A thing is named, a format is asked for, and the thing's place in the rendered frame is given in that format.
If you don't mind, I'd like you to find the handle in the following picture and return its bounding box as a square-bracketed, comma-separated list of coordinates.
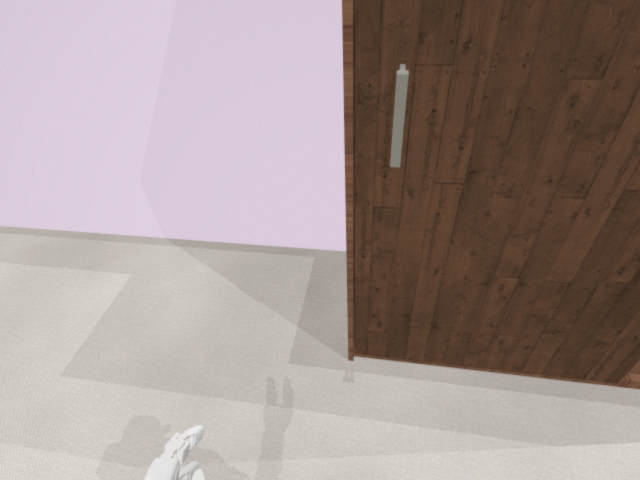
[390, 64, 409, 167]

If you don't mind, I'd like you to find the robot left hand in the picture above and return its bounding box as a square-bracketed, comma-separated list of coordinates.
[144, 425, 205, 480]

